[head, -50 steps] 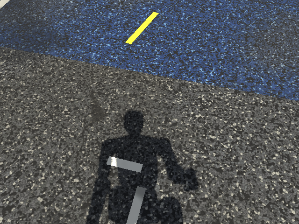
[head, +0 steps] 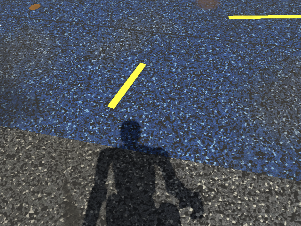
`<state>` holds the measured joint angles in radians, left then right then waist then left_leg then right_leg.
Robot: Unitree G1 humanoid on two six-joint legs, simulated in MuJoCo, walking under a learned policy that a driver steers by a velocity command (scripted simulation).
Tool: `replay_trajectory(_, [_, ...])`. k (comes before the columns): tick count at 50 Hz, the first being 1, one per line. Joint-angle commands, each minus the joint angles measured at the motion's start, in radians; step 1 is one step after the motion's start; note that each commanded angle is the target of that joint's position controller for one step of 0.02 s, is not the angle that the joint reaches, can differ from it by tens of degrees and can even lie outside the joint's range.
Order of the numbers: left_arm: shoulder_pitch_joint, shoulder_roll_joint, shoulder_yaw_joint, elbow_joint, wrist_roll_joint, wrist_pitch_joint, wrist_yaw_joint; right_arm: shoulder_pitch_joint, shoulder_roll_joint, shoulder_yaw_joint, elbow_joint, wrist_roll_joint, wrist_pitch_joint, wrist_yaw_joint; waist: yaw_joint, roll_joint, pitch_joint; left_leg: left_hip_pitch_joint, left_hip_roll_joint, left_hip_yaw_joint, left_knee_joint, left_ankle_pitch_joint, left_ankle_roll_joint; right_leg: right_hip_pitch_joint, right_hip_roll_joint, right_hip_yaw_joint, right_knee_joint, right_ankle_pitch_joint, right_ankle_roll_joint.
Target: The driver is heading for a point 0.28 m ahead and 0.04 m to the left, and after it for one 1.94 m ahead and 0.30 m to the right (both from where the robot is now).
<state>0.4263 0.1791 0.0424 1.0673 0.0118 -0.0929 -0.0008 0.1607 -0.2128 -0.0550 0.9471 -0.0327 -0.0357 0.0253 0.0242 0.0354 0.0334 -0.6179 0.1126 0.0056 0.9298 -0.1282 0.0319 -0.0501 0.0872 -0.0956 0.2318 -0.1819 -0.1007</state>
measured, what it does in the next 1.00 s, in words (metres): walks ahead: left foot, then right foot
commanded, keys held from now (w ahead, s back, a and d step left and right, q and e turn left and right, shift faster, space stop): w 0.08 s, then no key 0.92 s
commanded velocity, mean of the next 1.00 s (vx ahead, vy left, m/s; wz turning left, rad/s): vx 0.16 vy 0.00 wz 0.00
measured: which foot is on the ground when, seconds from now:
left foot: up 0.00-0.22, down 0.24-1.00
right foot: down 0.00-0.24, up 0.26-0.60, down 0.62-1.00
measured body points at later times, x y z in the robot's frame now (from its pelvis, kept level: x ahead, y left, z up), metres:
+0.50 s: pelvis +0.18 +0.05 -0.01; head +0.21 +0.06 +0.44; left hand +0.22 +0.28 -0.17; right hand +0.21 -0.18 -0.15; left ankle +0.25 +0.11 -0.75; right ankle +0.18 -0.09 -0.71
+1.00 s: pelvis +0.21 +0.03 +0.00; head +0.21 +0.03 +0.45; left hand +0.19 +0.23 -0.17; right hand +0.20 -0.19 -0.16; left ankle +0.25 +0.11 -0.75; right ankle +0.20 -0.08 -0.75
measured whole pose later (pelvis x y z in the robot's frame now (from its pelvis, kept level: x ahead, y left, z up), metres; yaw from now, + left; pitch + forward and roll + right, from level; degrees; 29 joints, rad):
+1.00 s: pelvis +0.21 +0.03 +0.00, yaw +0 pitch -1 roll +0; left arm 0.33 0.12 -0.01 1.14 0.01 -0.02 0.04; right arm 0.31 -0.14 0.00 1.12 -0.01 -0.01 -0.03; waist -0.01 0.00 0.01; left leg -0.22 -0.02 0.08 0.38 -0.14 0.05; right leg -0.14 0.01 -0.02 0.39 -0.23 -0.02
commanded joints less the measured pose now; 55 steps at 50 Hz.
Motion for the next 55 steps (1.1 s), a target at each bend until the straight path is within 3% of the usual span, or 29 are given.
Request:
replay_trajectory(1, [0.033,0.11,0.012,-0.039,-0.001,-0.015,0.003,-0.08,-0.024,0.004,-0.068,0.008,-0.004,0.004,-0.005,-0.089,0.066,-0.035,-0.009,0.037,-0.135,0.095,-0.015,-0.036,-0.26,0.164,-0.128,0.28,-0.096])
replay_trajectory(4, [0.09,0.114,0.01,-0.02,0.002,-0.015,0.007,-0.164,-0.021,0.012,-0.096,0.012,-0.007,0.003,0.022,-0.098,0.072,-0.026,-0.033,0.06,-0.243,0.126,-0.005,0.04,-0.27,0.146,-0.113,0.338,-0.095])
replay_trajectory(7, [0.102,0.104,0.004,-0.003,0.011,-0.007,0.016,-0.177,-0.012,0.017,-0.099,0.01,-0.02,-0.006,0.02,-0.1,0.078,0.04,-0.073,0.083,-0.331,0.096,0.019,0.091,-0.274,0.101,-0.009,0.623,-0.08])
replay_trajectory(9, [0.08,0.116,0.005,0.001,0.015,-0.006,0.023,-0.103,-0.029,0.012,-0.074,0.009,-0.034,-0.017,-0.011,-0.126,0.039,0.159,-0.113,0.085,-0.366,0.05,0.047,0.104,-0.276,0.095,0.094,0.799,-0.056])
replay_trajectory(10, [0.061,0.125,0.008,0.001,0.012,-0.005,0.026,-0.01,-0.047,0.003,-0.039,0.007,-0.043,-0.024,-0.046,-0.129,0.001,0.249,-0.139,0.084,-0.412,0.052,0.064,0.114,-0.265,0.098,0.186,0.853,-0.04])
replay_trajectory(11, [0.039,0.13,0.008,0.0,0.001,-0.003,0.027,0.117,-0.062,-0.006,0.007,-0.002,-0.058,-0.031,-0.106,-0.095,-0.052,0.397,-0.146,0.089,-0.521,0.18,0.081,0.088,-0.228,0.075,0.341,0.801,-0.014])
replay_trajectory(12, [0.052,0.109,0.001,-0.018,-0.014,-0.006,0.029,0.243,-0.125,-0.02,0.042,-0.023,-0.073,-0.039,-0.131,-0.043,-0.154,0.642,-0.005,-0.018,-0.473,0.534,0.109,-0.07,-0.185,0.059,0.54,0.514,0.014])
replay_trajectory(13, [0.206,0.003,-0.02,-0.011,-0.053,0.002,0.031,0.308,-0.199,-0.036,0.047,-0.032,-0.07,-0.036,-0.083,0.172,-0.333,0.955,0.324,-0.331,-0.384,1.069,0.28,-0.336,-0.036,0.004,0.909,-0.348,0.05])
replay_trajectory(14, [0.22,0.074,0.002,0.019,-0.05,0.021,0.038,0.295,-0.18,-0.034,0.036,0.03,-0.053,-0.027,-0.093,0.098,-0.427,0.921,0.341,-0.417,-0.433,1.084,0.35,-0.371,-0.011,0.132,1.031,-0.457,0.056])
replay_trajectory(15, [0.122,0.091,0.01,-0.002,-0.022,0.029,0.036,0.179,-0.134,-0.021,0.014,0.04,-0.046,-0.028,-0.062,0.04,-0.291,0.766,0.285,-0.321,-0.5,0.916,0.321,-0.397,-0.054,0.158,1.035,-0.386,0.061])
replay_trajectory(16, [0.04,0.071,0.008,-0.021,0.001,0.032,0.031,0.096,-0.071,0.0,0.006,0.034,-0.044,-0.032,-0.044,0.024,-0.16,0.628,0.232,-0.251,-0.559,0.787,0.279,-0.415,-0.082,0.152,0.979,-0.328,0.066])
replay_trajectory(17, [0.008,0.062,0.011,-0.024,0.013,0.041,0.026,0.072,-0.032,0.014,0.012,0.03,-0.044,-0.039,-0.022,0.017,-0.095,0.526,0.187,-0.188,-0.603,0.729,0.242,-0.382,-0.108,0.156,0.914,-0.288,0.074])
replay_trajectory(19, [0.047,0.027,0.006,-0.002,0.024,0.072,0.018,0.063,-0.009,0.029,0.027,0.025,-0.044,-0.05,0.022,0.026,-0.086,0.39,0.129,-0.102,-0.639,0.666,0.196,-0.242,-0.113,0.137,0.808,-0.242,0.087])
replay_trajectory(21, [0.064,0.0,-0.002,0.013,0.017,0.095,0.021,0.065,-0.037,0.029,0.035,0.016,-0.05,-0.048,0.045,0.034,-0.102,0.342,0.106,-0.063,-0.649,0.62,0.19,-0.177,-0.103,0.114,0.706,-0.231,0.096])
replay_trajectory(24, [-0.008,0.019,-0.007,0.009,0.017,0.119,0.036,0.086,-0.065,0.028,0.046,0.008,-0.041,-0.045,0.022,0.068,-0.092,0.317,0.093,-0.08,-0.689,0.286,0.176,-0.161,-0.108,0.095,0.538,-0.212,0.094])
replay_trajectory(27, [-0.064,0.035,-0.012,0.009,0.012,0.126,0.038,0.102,-0.075,0.025,0.056,0.013,-0.014,-0.046,0.001,0.079,-0.054,0.268,0.09,-0.131,-0.751,-0.146,0.159,-0.138,-0.11,0.082,0.441,-0.163,0.087])
replay_trajectory(30, [-0.05,0.02,-0.023,0.031,0.016,0.113,0.038,0.097,-0.065,0.027,0.061,0.026,0.009,-0.05,0.015,0.023,0.006,0.193,0.074,-0.152,-0.752,-0.359,0.101,-0.046,-0.116,0.08,0.241,-0.062,0.068])
replay_trajectory(31, [-0.045,0.032,-0.026,0.031,0.022,0.104,0.04,0.118,-0.056,0.027,0.069,0.026,0.014,-0.051,0.009,-0.008,0.03,0.184,0.057,-0.152,-0.74,-0.38,0.063,-0.036,-0.158,0.133,0.158,-0.036,0.06])
replay_trajectory(32, [-0.058,0.065,-0.025,0.027,0.021,0.093,0.042,0.157,-0.041,0.026,0.074,0.031,0.018,-0.05,-0.029,-0.055,0.055,0.2,0.008,-0.121,-0.719,-0.328,0.033,-0.08,-0.205,0.2,0.118,-0.074,0.048])
replay_trajectory(33, [-0.082,0.061,-0.026,0.034,0.002,0.087,0.04,0.168,-0.022,0.029,0.081,0.035,0.022,-0.048,-0.045,-0.138,0.087,0.296,-0.042,-0.062,-0.683,-0.216,0.022,-0.22,-0.207,0.223,0.078,-0.159,0.041])
replay_trajectory(34, [-0.096,0.035,-0.034,0.033,-0.001,0.078,0.039,0.175,-0.02,0.03,0.092,0.03,0.023,-0.047,-0.053,-0.147,0.072,0.408,-0.046,-0.049,-0.636,-0.125,0.02,-0.284,-0.211,0.232,0.035,-0.189,0.049])
replay_trajectory(37, [-0.106,0.038,-0.035,0.034,-0.008,0.065,0.043,0.195,-0.026,0.029,0.113,0.021,0.022,-0.046,-0.063,-0.101,0.043,0.48,-0.031,-0.059,-0.617,-0.068,0.025,-0.278,-0.193,0.207,0.026,-0.137,0.064])
replay_trajectory(41, [-0.062,0.025,-0.037,0.048,-0.004,0.068,0.043,0.183,-0.01,0.036,0.13,0.024,0.018,-0.051,-0.043,-0.049,0.044,0.431,-0.023,-0.065,-0.636,-0.082,0.022,-0.212,-0.185,0.19,0.053,-0.076,0.054])
replay_trajectory(55, [-0.021,0.008,-0.046,0.071,-0.004,0.071,0.045,0.212,0.009,0.047,0.179,0.025,0.019,-0.061,-0.035,-0.038,0.045,0.434,-0.018,-0.067,-0.624,-0.04,0.019,-0.182,-0.18,0.177,0.066,-0.025,0.049])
